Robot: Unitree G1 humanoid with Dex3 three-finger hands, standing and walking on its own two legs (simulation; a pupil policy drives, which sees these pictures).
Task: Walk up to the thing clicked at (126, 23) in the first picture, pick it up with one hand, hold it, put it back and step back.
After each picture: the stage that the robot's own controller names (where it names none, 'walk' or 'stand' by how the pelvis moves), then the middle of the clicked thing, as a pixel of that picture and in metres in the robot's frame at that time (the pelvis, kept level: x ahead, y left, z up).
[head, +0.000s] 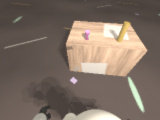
stand; (122, 32) +1.04 -0.36 -0.03
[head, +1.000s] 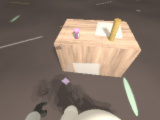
rise first; (114, 30) +0.97 -0.20 +0.00
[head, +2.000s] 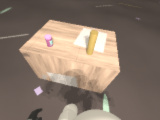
walk; (91, 43) +0.68 +0.06 +0.01
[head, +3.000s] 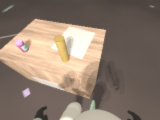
stand; (62, 50) +0.49 +0.28 +0.00
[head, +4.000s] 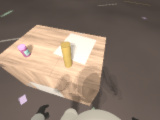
stand; (67, 56) +0.49 +0.21 +0.00
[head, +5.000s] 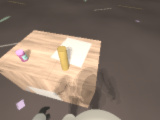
stand; (63, 59) +0.49 +0.24 -0.03
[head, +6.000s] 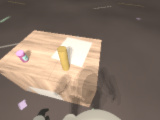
stand; (64, 59) +0.48 +0.24 -0.03
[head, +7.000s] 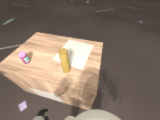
stand; (65, 62) +0.47 +0.23 -0.03
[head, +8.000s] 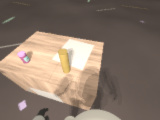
stand; (65, 62) +0.46 +0.23 -0.03
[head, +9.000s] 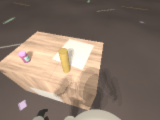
rise first; (65, 61) +0.47 +0.23 -0.03
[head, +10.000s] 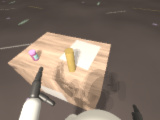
rise first; (70, 61) +0.48 +0.22 -0.02
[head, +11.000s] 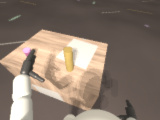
go down; (69, 60) +0.48 +0.20 -0.02
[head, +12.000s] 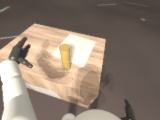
go down; (65, 58) +0.47 +0.20 -0.01
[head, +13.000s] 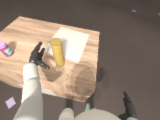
close in; (58, 54) +0.47 +0.21 +0.02
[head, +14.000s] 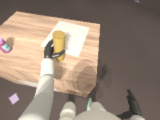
close; (59, 48) +0.49 +0.20 +0.05
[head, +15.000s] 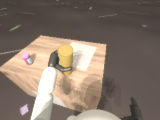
lift; (66, 63) +0.33 +0.15 +0.17
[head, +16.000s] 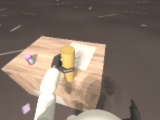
lift; (68, 66) +0.32 +0.15 +0.14
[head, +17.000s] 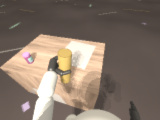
hold; (65, 68) +0.31 +0.17 +0.12
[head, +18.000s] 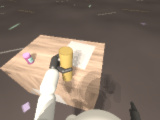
hold; (66, 66) +0.33 +0.16 +0.13
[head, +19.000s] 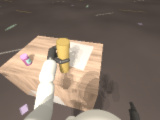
crouch; (63, 58) +0.38 +0.18 +0.15
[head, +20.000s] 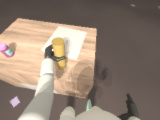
lower; (60, 55) +0.45 +0.18 +0.04
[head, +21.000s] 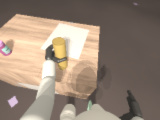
lower; (61, 55) +0.44 +0.18 +0.04
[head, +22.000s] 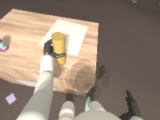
lower; (59, 51) +0.46 +0.18 +0.05
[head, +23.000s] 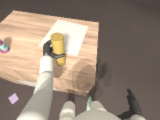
lower; (59, 52) +0.46 +0.18 +0.05
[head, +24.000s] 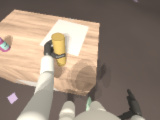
rest; (60, 52) +0.46 +0.18 +0.05
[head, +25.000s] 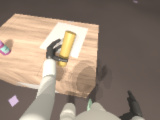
open; (65, 49) +0.49 +0.15 +0.04
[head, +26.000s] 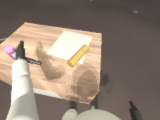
sink last; (78, 55) +0.56 +0.09 -0.07
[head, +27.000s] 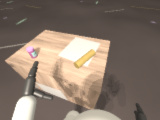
stand; (85, 58) +0.59 +0.10 -0.08
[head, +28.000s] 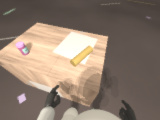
stand; (82, 55) +0.57 +0.10 -0.07
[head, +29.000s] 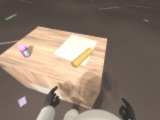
stand; (82, 57) +0.58 +0.09 -0.06
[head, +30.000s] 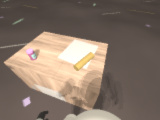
stand; (84, 61) +0.59 +0.08 -0.11
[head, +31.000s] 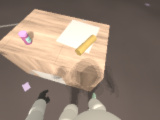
walk; (86, 44) +0.65 +0.03 -0.10
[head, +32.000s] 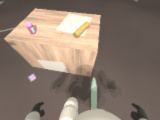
walk; (81, 29) +0.90 +0.16 -0.08
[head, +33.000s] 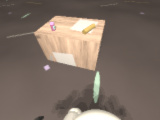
stand; (89, 28) +1.20 +0.13 -0.10
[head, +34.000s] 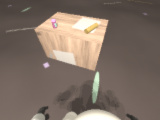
stand; (91, 28) +1.18 +0.06 -0.11
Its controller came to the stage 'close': yes
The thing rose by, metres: 0.20
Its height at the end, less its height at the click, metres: -0.09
